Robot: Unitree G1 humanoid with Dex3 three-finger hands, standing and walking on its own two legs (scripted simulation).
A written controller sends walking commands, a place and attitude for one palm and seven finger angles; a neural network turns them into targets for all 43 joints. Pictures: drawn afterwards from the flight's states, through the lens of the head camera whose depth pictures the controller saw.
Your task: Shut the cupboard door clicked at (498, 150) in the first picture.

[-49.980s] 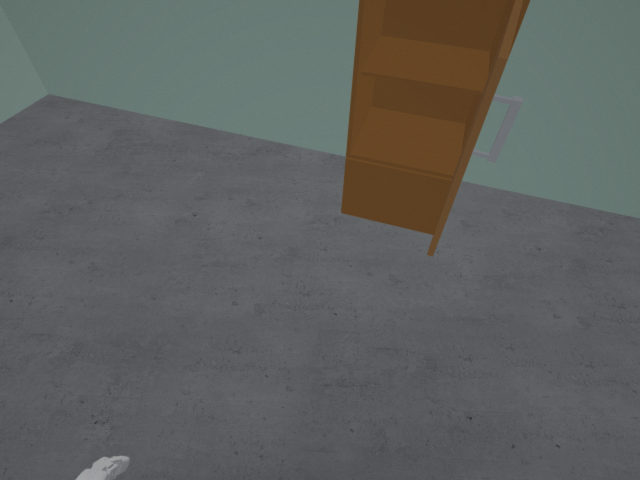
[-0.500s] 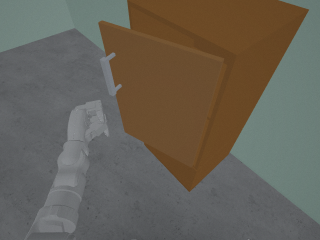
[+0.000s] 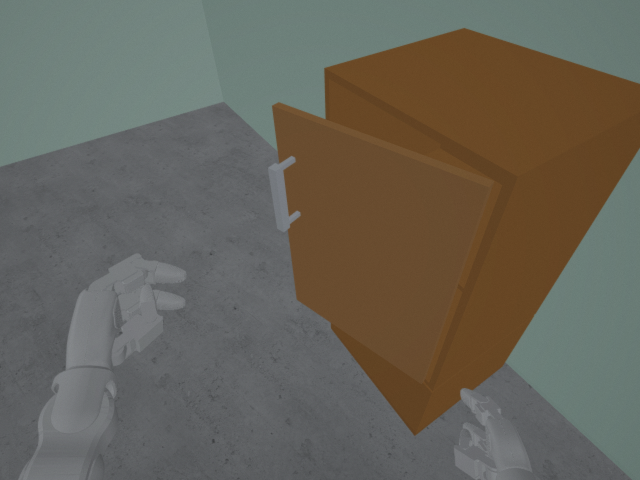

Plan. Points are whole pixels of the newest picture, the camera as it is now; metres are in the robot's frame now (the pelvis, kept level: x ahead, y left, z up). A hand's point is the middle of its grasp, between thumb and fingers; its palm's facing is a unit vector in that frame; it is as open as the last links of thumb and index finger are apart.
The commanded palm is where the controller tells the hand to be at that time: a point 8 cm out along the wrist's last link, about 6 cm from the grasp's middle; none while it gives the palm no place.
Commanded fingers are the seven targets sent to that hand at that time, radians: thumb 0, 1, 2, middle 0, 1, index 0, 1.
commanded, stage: draw the hand back to the body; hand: left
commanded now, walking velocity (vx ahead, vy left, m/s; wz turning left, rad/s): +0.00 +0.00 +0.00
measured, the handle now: (286, 194) +0.64 +0.14 -0.01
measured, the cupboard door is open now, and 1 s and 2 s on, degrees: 18 18 18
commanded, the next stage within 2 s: step back with the hand held close in 0.64 s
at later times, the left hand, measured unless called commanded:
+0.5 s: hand (67, 364) +0.18 +0.26 +0.15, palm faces +0.46 -0.80 -0.38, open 7.3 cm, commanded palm +0.13 +0.30 +0.17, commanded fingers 0.00 0.90 0.90 -0.20 -0.30 -0.20 -0.30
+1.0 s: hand (76, 347) +0.19 +0.26 +0.15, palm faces +0.39 -0.80 -0.46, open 7.4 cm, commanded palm +0.14 +0.30 +0.17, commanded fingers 0.00 0.90 0.90 -0.20 -0.30 -0.20 -0.30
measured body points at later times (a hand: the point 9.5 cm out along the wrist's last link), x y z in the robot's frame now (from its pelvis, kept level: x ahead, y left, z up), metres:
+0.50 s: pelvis -0.01 -0.01 +0.00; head -0.03 -0.04 +0.45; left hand +0.15 +0.30 +0.17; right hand +0.18 -0.23 -0.09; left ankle +0.01 +0.07 -0.74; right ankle -0.04 -0.10 -0.74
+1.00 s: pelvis -0.01 +0.00 +0.00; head -0.01 -0.02 +0.45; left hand +0.17 +0.30 +0.18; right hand +0.16 -0.25 -0.10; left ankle +0.01 +0.07 -0.74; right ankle -0.04 -0.10 -0.74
